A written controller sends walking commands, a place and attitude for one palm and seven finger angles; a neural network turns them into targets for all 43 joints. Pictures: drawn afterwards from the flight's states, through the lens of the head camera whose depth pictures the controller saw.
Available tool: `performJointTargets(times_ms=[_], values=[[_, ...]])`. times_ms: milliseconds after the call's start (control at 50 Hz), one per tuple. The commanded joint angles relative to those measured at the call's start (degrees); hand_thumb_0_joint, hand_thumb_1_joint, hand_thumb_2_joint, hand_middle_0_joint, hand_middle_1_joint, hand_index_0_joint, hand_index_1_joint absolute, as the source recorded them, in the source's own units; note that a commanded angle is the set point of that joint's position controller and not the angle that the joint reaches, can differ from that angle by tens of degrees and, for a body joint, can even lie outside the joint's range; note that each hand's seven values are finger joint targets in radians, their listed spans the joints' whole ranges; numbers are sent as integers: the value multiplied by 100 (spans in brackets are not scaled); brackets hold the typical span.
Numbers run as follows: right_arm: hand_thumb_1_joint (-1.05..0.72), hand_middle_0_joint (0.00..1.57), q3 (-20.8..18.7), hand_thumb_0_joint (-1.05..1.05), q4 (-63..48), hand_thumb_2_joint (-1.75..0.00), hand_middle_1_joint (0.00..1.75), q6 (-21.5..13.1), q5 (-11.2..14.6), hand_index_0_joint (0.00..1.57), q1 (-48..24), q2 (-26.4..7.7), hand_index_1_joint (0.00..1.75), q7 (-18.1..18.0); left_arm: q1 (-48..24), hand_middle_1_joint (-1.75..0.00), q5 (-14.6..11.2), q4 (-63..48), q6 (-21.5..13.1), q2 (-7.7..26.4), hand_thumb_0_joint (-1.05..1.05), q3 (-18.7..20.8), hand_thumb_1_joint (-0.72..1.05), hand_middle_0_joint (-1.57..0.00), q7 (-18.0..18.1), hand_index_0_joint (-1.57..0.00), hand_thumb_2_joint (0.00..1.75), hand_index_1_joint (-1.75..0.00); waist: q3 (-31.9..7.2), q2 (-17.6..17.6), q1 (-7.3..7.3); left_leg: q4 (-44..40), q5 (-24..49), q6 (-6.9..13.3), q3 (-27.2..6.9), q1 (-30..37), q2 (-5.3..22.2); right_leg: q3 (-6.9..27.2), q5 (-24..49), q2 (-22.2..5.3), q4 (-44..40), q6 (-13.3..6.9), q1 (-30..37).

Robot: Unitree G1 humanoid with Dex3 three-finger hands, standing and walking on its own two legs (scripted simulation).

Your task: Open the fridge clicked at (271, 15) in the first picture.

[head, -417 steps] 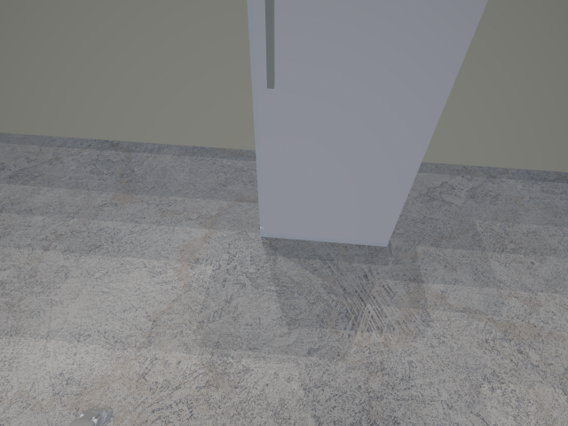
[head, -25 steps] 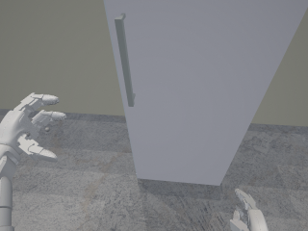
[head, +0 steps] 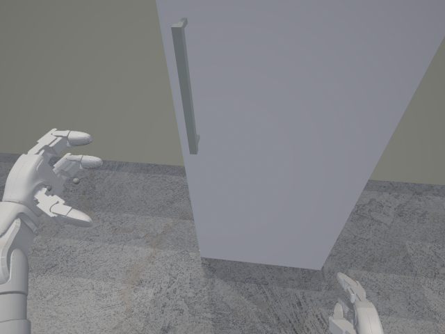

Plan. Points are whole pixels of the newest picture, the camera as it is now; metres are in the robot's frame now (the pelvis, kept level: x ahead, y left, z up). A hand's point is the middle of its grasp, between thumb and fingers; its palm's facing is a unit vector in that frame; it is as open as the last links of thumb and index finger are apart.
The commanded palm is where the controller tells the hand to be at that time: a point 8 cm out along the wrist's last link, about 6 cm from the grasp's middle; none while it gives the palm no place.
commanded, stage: move the hooked fingers beside the handle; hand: left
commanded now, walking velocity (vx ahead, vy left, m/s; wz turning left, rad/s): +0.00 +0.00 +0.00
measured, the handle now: (189, 95) +0.55 +0.15 +0.17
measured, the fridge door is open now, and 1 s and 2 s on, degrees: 0 0 0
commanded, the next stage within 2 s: none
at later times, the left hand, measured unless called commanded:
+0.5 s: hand (110, 152) +0.36 +0.25 +0.16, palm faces +0.02 -1.00 -0.01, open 14.0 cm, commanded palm +0.34 +0.30 +0.17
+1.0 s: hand (130, 130) +0.43 +0.24 +0.16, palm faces +0.02 -1.00 +0.01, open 14.0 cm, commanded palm +0.41 +0.28 +0.17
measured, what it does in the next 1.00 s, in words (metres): stands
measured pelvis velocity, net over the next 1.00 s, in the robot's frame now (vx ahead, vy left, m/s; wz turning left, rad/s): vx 0.01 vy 0.00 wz -0.03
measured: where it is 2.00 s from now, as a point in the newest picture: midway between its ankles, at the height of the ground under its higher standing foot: outside the picture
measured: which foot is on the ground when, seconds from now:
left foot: down 0.00-1.00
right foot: down 0.00-1.00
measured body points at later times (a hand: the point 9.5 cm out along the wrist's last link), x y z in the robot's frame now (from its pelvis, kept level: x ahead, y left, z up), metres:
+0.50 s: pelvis +0.00 +0.00 +0.00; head +0.00 -0.01 +0.45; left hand +0.35 +0.30 +0.17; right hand +0.16 -0.24 -0.09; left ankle +0.05 +0.13 -0.74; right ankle -0.03 -0.10 -0.74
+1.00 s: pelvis +0.01 +0.00 +0.00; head +0.02 +0.00 +0.45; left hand +0.42 +0.29 +0.16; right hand +0.12 -0.26 -0.10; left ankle +0.05 +0.13 -0.74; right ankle -0.03 -0.10 -0.74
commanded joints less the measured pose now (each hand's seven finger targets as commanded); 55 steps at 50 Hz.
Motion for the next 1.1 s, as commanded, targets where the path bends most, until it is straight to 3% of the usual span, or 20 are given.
performJointTargets(times_ms=[0, 60, 80, 140, 200, 240, 300, 340, 460, 520, 640, 700, 760, 800, 840, 860, 940, 980, 1060, 1080], values=[[-90, 20, -275, 0, -825, -90, 30, -303, -22, 20, -694, -686, 30, -91, -2387, -120, -53, -861, -353, 1487, 0, 278, -50, -30, 90, -30, 30, -120, -903, 118, -233, -304, 420, 259, -182, 1182, -232, 232, 1131, 113, -572, 70, -854], [-90, 20, -266, 0, -824, -90, 30, -269, -35, 20, -713, -685, 30, -95, -2644, -120, 14, -743, -378, 1529, 0, 235, -50, -30, 159, -30, 30, -120, -1077, 118, -214, -270, 495, 264, -186, 1165, -237, 254, 1194, 82, -541, 56, -763], [-90, 20, -275, 0, -804, -90, 30, -247, -37, 20, -688, -695, 30, -104, -2711, -120, 44, -637, -382, 1711, 0, 387, -50, -30, 192, -30, 30, -120, -1115, 146, -203, -276, 496, 256, -188, 1169, -225, 262, 1182, 83, -549, 53, -752], [-90, 20, -278, 0, -796, -90, 30, -199, -55, 20, -656, -716, 30, -88, -2810, -120, 65, -330, -440, 1790, 0, 437, -50, -30, 214, -30, 30, -120, -1200, -32, -183, -227, 599, 265, -156, 1103, -216, 285, 1316, 81, -527, 58, -681], [-90, 20, -280, 0, -832, -90, 30, -163, -37, 20, -656, -698, 30, -52, -2977, -120, 107, -213, -478, 1636, 0, 306, -50, -30, 207, -30, 30, -120, -1254, 288, -192, -218, 758, 240, -138, 1136, -222, 261, 1535, 70, -431, 29, -655], [-90, 20, -312, 0, -836, -90, 30, -133, -38, 20, -575, -725, 30, -36, -2883, -120, 109, 1, -471, 1720, 0, 379, -50, -30, 218, -30, 30, -120, -1278, -23, -181, -183, 776, 260, -117, 1074, -202, 261, 1560, 87, -441, 48, -647], [-90, 20, -329, 0, -847, -90, 30, -84, -19, 20, -549, -738, 30, -29, -3222, -120, 167, 26, -468, 1543, 0, 152, -50, -30, 235, -30, 30, -120, -1248, 210, -257, -184, 756, 247, -112, 1103, -196, 251, 1522, 87, -399, 33, -778], [-90, 20, -350, 0, -822, -90, 30, -63, -27, 20, -469, -769, 30, -25, -3288, -120, 178, 117, -489, 1586, 0, 158, -50, -30, 291, -30, 30, -120, -1288, -90, -287, -148, 791, 275, -112, 1073, -181, 246, 1543, 107, -403, 43, -775], [-90, 20, -388, 0, -764, -90, 30, 17, -63, 20, -337, -791, 30, -9, -3791, -120, 281, 146, -641, 1638, 0, 146, -50, -30, 451, -30, 30, -120, -1587, 135, -338, -101, 947, 274, -110, 1176, -173, 273, 1688, 93, -327, 29, -740], [-90, 20, -408, 0, -702, -90, 30, 74, -63, 20, -257, -811, 30, -5, -3846, -120, 330, 455, -649, 1677, 0, 190, -50, -30, 485, -30, 30, -120, -1507, 188, -342, -90, 952, 260, -108, 1136, -166, 263, 1698, 104, -307, 14, -803], [-90, 20, -428, 0, -653, -90, 30, 168, -61, 20, -133, -831, 30, 12, -4297, -120, 398, 751, -684, 1454, 0, -128, -50, -30, 543, -30, 30, -120, -1509, 14, -458, -11, 1005, 293, -92, 1076, -149, 266, 1743, 109, -278, 20, -886], [-90, 20, -445, 0, -592, -90, 30, 219, -73, 20, -41, -866, 30, 19, -4529, -120, 449, 1065, -701, 1615, 0, -16, -50, -30, 603, -30, 30, -120, -1508, 47, -472, -11, 900, 277, -119, 1013, -141, 279, 1657, 106, -263, 19, -974], [-90, 20, -476, 0, -573, -90, 30, 269, -92, 20, 57, -887, 30, 34, -4736, -120, 496, 1207, -800, 1748, 0, 64, -50, -30, 650, -30, 30, -120, -1743, -156, -483, 55, 1019, 307, -101, 971, -143, 307, 1835, 91, -208, 40, -864], [-90, 20, -469, 0, -541, -90, 30, 311, -96, 20, 108, -882, 30, 51, -4804, -120, 525, 1449, -833, 1748, 0, 53, -50, -30, 640, -30, 30, -120, -1694, 38, -489, 89, 1093, 293, -78, 953, -148, 320, 1953, 89, -166, 30, -889], [-90, 20, -486, 0, -488, -90, 30, 367, -97, 20, 198, -913, 30, 47, -4995, -120, 549, 1665, -913, 1898, 0, 112, -50, -30, 641, -30, 30, -120, -1707, -165, -524, 135, 1099, 315, -60, 851, -138, 335, 1978, 88, -160, 39, -846], [-90, 20, -494, 0, -512, -90, 30, 369, -94, 20, 187, -909, 30, 54, -5098, -120, 567, 1716, -934, 1813, 0, 24, -50, -30, 620, -30, 30, -120, -1725, -14, -550, 145, 1065, 318, -37, 861, -144, 368, 1996, 81, -152, 57, -925], [-90, 20, -525, 0, -443, -90, 30, 434, -101, 20, 365, -957, 30, 63, -5370, -120, 594, 2114, -1093, 1938, 0, 37, -50, -30, 568, -30, 30, -120, -1761, -143, -596, 218, 1053, 328, -46, 781, -132, 351, 1951, 93, -104, 43, -962], [-90, 20, -528, 0, -420, -90, 30, 446, -94, 20, 405, -954, 30, 75, -5663, -120, 631, 2317, -1137, 1802, 0, -128, -50, -30, 543, -30, 30, -120, -1715, 67, -675, 248, 1031, 318, -54, 788, -134, 362, 1936, 93, -81, 47, -1131], [-90, 20, -571, 0, -352, -90, 30, 504, -113, 20, 585, -1007, 30, 90, -5935, -120, 661, 2691, -1280, 1957, 0, -62, -50, -30, 547, -30, 30, -120, -1808, -78, -714, 302, 975, 328, -73, 710, -110, 366, 1862, 103, -48, 59, -1209], [-90, 20, -568, 0, -320, -90, 30, 516, -118, 20, 612, -1008, 30, 96, -6162, -120, 687, 2732, -1324, 1872, 0, -177, -50, -30, 549, -30, 30, -120, -1825, 128, -762, 326, 976, 323, -69, 738, -123, 379, 1853, 100, -30, 50, -1278]])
